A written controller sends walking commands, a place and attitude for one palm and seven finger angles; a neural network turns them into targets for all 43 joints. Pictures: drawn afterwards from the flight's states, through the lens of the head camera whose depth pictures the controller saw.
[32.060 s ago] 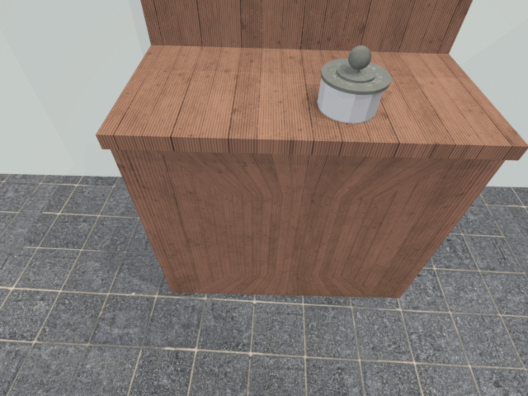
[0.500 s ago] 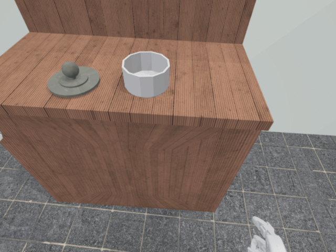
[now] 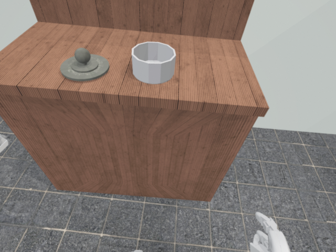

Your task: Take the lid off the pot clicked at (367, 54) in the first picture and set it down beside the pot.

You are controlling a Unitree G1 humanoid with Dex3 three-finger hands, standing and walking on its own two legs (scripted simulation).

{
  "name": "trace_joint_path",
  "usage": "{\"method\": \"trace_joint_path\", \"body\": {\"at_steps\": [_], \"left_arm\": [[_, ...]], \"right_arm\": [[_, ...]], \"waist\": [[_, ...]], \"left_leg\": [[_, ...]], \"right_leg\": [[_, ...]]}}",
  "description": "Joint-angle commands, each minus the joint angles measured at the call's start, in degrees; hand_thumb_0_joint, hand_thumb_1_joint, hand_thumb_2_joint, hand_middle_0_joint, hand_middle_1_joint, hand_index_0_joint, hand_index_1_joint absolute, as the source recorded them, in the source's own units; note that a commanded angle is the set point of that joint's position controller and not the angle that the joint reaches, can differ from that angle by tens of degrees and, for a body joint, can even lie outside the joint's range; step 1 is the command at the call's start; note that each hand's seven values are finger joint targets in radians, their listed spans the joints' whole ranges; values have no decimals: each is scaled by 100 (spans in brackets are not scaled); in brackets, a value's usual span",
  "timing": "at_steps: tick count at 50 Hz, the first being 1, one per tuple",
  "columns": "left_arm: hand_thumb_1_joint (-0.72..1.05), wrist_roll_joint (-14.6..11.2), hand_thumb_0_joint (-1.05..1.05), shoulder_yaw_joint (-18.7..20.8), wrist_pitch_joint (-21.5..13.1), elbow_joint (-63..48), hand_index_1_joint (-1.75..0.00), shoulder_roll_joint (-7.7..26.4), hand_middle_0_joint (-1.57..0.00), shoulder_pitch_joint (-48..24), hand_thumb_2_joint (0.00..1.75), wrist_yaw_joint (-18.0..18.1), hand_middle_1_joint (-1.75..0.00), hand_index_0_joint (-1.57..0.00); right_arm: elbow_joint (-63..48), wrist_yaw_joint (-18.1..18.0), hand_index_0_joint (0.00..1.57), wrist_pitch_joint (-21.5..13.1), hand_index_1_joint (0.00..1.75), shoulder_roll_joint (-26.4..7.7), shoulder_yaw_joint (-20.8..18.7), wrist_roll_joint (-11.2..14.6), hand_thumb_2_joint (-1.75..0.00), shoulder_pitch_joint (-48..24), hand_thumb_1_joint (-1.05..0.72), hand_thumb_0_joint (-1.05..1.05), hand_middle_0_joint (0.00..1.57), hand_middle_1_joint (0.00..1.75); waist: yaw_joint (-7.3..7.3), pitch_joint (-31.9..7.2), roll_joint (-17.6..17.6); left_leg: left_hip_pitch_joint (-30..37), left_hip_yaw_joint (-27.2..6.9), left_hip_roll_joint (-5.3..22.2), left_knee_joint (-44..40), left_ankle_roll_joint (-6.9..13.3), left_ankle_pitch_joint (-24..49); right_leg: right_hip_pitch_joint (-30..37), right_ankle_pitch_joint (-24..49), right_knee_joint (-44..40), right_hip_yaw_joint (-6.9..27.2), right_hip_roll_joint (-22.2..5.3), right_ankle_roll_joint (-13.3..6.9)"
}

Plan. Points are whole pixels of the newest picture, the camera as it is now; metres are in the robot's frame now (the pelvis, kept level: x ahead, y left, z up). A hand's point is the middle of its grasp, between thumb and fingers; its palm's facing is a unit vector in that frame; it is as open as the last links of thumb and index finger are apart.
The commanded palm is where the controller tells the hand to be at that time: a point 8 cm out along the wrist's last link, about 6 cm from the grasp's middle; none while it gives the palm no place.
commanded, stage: step back with the hand held close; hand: left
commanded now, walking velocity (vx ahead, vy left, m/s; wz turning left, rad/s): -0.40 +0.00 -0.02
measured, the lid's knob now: (82, 55) +0.66 +0.31 +0.12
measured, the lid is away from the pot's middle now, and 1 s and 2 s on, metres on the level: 0.23 0.23 0.23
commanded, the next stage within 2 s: stop stepping back and stand still in 0.18 s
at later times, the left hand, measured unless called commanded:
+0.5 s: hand out of the picture +0.07 +0.24 +0.29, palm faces +0.49 -0.80 -0.36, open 7.5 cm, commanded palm +0.00 +0.29 +0.28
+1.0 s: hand out of the picture +0.01 +0.24 +0.28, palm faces +0.53 -0.74 -0.41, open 7.5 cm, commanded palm -0.05 +0.30 +0.28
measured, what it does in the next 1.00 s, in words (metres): walks backwards: right foot, then left foot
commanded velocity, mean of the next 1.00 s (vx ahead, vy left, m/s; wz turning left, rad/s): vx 0.02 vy -0.02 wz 0.00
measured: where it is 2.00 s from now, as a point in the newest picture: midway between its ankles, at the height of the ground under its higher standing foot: outside the picture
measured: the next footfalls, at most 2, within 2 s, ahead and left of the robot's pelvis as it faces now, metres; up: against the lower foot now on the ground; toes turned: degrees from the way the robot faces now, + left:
right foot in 0.24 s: -0.06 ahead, -0.15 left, +0.00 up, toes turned -3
left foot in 0.40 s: -0.12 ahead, +0.16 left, +0.00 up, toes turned +7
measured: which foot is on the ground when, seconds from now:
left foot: down 0.00-0.24, up 0.26-0.38, down 0.40-1.00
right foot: up 0.00-0.22, down 0.24-0.78, up 0.80-0.94, down 0.96-1.00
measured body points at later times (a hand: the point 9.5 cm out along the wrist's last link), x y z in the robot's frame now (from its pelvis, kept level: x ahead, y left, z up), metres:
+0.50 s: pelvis -0.14 +0.01 +0.00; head -0.14 +0.04 +0.45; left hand +0.04 +0.28 +0.31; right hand +0.00 -0.24 -0.07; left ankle -0.06 +0.12 -0.72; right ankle -0.12 -0.13 -0.71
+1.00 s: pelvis -0.17 +0.01 +0.00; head -0.19 +0.01 +0.45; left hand -0.02 +0.28 +0.30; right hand -0.02 -0.21 -0.09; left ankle -0.14 +0.14 -0.71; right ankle -0.16 -0.07 -0.73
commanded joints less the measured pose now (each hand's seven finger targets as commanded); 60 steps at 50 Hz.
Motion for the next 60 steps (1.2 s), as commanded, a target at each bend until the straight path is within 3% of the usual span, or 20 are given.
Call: {"method": "trace_joint_path", "body": {"at_steps": [1,9,12,13,14,15,17,20,21,23,27,31,36,40,45,49,53,54,58,60], "left_arm": [[90,-177,0,694,-213,-726,-30,850,-20,-892,90,206,-30,-20],[90,-203,0,323,13,-1064,-30,774,-20,-463,90,161,-30,-20],[90,-79,0,616,-120,-1062,-30,1368,-20,-734,90,204,-30,-20],[90,-23,0,545,-106,-1067,-30,1311,-20,-1194,90,206,-30,-20],[90,299,0,-2261,1343,4439,-30,-863,-20,-628,90,-513,-30,-20],[90,6,0,414,481,-2081,-30,1374,-20,-2598,90,-133,-30,-20],[90,-21,0,649,343,-674,-30,1302,-20,-1255,90,8,-30,-20],[90,-90,0,542,80,-1116,-30,902,-20,-918,90,111,-30,-20],[90,-107,0,602,77,-950,-30,909,-20,-805,90,105,-30,-20],[90,-122,0,708,127,-1014,-30,920,-20,-904,90,94,-30,-20],[90,42,0,730,206,-752,-30,972,-20,-114,90,165,-30,-20],[90,21,0,662,224,-687,-30,1007,-20,-494,90,196,-30,-20],[90,53,0,156,309,62,-30,572,-20,-1116,90,256,-30,-20],[90,65,0,223,316,-184,-30,653,-20,-1326,90,237,-30,-20],[90,109,0,246,401,-723,-30,698,-20,-469,90,206,-30,-20],[90,83,0,668,307,-1050,-30,1196,-20,-810,90,244,-30,-20],[90,39,0,432,307,-321,-30,711,-20,-669,90,223,-30,-20],[90,679,0,-2309,1349,4548,-30,-1186,-20,-226,90,-520,-30,-20],[90,570,0,-2675,1891,5352,-30,-1509,-20,-55,90,-750,-30,-20],[90,607,0,-2668,1845,5854,-30,-1270,-20,-466,90,-732,-30,-20]], "right_arm": [[-846,-29,20,-580,30,-598,-309,-205,-90,-364,-90,0,20,30],[-869,64,20,-490,30,-521,-234,-174,-90,-378,-90,0,20,30],[-587,11,20,-392,30,-439,-190,-214,-90,-201,-90,0,20,30],[-532,-7,20,-404,30,-443,-164,-212,-90,-367,-90,0,20,30],[737,201,20,-426,30,-1281,-512,75,-90,-212,-90,0,20,30],[-1026,155,20,-279,30,-474,-363,148,-90,-674,-90,0,20,30],[-1012,-133,20,-268,30,-456,49,20,-90,-601,-90,0,20,30],[-1149,-132,20,-452,30,-684,-24,11,-90,-501,-90,0,20,30],[-1065,-88,20,-486,30,-739,-127,73,-90,-446,-90,0,20,30],[-1047,-73,20,-584,30,-575,-109,-25,-90,-398,-90,0,20,30],[-1018,7,20,-464,30,-563,-108,-30,-90,-317,-90,0,20,30],[-709,5,20,-222,30,-611,-224,-83,-90,-250,-90,0,20,30],[-714,-134,20,-226,30,-603,-47,-24,-90,-331,-90,0,20,30],[-890,-112,20,-342,30,-664,-82,27,-90,-329,-90,0,20,30],[-889,39,20,-341,30,-579,-43,-37,-90,-520,-90,0,20,30],[-779,51,20,-231,30,-516,-116,-92,-90,-395,-90,0,20,30],[-721,25,20,-135,30,-404,-41,-16,-90,-370,-90,0,20,30],[723,469,20,-435,30,-1201,-488,10,-90,70,-90,0,20,30],[262,394,20,282,30,-1048,-268,-166,-90,77,-90,0,20,30],[144,316,20,329,30,-944,-172,-239,-90,-4,-90,0,20,30]], "waist": [[1,-698,1340],[81,-1099,1432],[-14,-866,-480],[138,-649,-843],[-359,-275,-295],[131,-590,-1131],[-16,89,-1062],[89,-389,1812],[93,-606,1144],[-61,-528,1689],[1,-835,653],[9,-440,-836],[-120,201,-194],[-105,273,1494],[85,-113,856],[52,-369,-790],[-30,-113,-531],[-388,-127,-178],[101,-251,-139],[178,-441,-1351]], "left_leg": [[99,-2378,1970,-2536,474,-873],[168,-1043,1163,-2524,-243,-1888],[1322,-124,-67,1520,-688,-1249],[833,-212,-135,2703,-587,-1702],[422,28,568,3742,-456,-1407],[1109,-550,-16,3106,-461,-1843],[887,-363,397,576,-305,-1625],[753,-1652,1390,-1882,165,-92],[642,-1636,1406,-1883,210,-455],[-78,-2300,1474,-2877,173,-3324],[-223,-780,567,-1771,-138,-2634],[161,117,-48,2060,-336,-1448],[1337,67,286,-789,-36,-1724],[-78,-2522,1733,-2743,638,-3940],[-437,-1014,1132,-1988,155,-2947],[-422,167,24,1679,-284,-1633],[591,-41,334,474,-210,-1390],[81,93,647,796,-221,-1185],[357,-1562,1405,-613,532,181],[-20,-818,750,191,240,1227]], "right_leg": [[-245,-1494,2542,533,341,-156],[1216,-824,-661,-248,193,-396],[-1102,-415,-2912,1927,-2232,-1284],[-1334,439,-2730,1717,-2479,-1398],[-1674,2518,-1517,252,-2691,-982],[-1755,907,-1898,790,-1884,-940],[-1220,501,-1328,310,-1472,-672],[-303,-393,565,-108,-111,-47],[-42,-780,657,38,108,-27],[167,-993,1140,130,133,-2],[1544,-613,-947,-139,-67,-284],[-151,-2441,-2547,2368,-1973,-1344],[-758,-1921,-1405,684,-1047,-671],[-482,-1135,2114,-55,134,-79],[1233,-687,-255,-390,23,-186],[853,-1341,-2490,2865,-2008,-1276],[385,601,-1825,1446,-1656,-1062],[74,2407,-350,50,-1773,-791],[-749,-559,980,-274,-263,-90],[382,1443,202,31,-608,-115]]}}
